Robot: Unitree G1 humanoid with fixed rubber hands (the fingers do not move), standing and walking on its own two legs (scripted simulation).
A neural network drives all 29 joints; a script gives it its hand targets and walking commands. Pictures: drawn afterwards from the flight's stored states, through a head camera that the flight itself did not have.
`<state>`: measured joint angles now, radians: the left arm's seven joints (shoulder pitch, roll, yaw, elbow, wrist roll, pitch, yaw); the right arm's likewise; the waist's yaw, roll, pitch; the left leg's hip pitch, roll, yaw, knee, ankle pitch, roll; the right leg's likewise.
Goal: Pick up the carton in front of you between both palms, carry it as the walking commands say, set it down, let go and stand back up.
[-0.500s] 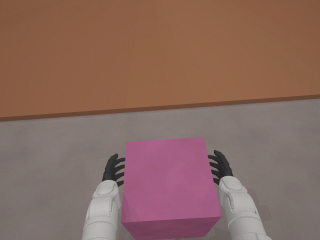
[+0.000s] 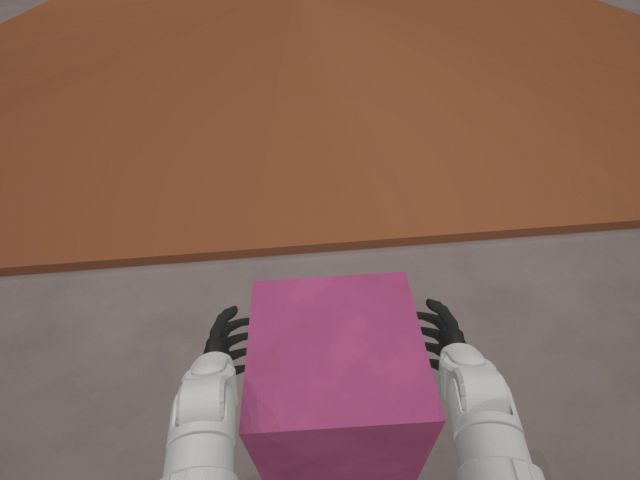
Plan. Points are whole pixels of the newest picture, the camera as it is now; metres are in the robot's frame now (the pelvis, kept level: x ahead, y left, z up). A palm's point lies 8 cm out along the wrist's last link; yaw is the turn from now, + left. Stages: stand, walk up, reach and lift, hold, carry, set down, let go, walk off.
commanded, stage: reach and lift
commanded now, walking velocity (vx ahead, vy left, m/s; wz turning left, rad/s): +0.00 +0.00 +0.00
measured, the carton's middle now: (335, 387) +0.30 +0.00 -0.05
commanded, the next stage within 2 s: hold in 0.70 s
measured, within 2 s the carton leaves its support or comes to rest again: neither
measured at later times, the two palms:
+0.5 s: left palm (219, 352) +0.31 +0.15 +0.04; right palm (451, 344) +0.31 -0.15 +0.04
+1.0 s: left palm (215, 350) +0.30 +0.15 +0.06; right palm (458, 342) +0.30 -0.15 +0.06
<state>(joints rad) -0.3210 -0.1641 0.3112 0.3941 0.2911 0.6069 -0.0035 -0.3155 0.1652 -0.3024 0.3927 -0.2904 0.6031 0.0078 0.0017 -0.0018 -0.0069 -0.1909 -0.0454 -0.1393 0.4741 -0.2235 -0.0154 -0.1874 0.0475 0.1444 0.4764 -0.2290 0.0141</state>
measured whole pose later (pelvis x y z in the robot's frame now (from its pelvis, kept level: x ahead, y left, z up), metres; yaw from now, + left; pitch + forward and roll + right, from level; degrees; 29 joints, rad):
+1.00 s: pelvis +0.01 +0.00 +0.01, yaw +0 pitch -7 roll +0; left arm -0.27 -0.15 0.23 0.24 0.27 0.76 0.00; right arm -0.26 0.15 -0.23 0.24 -0.27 0.76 0.01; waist 0.00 0.00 0.01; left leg -0.04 -0.04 -0.13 0.36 -0.19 -0.01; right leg -0.04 0.04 0.14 0.36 -0.20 0.01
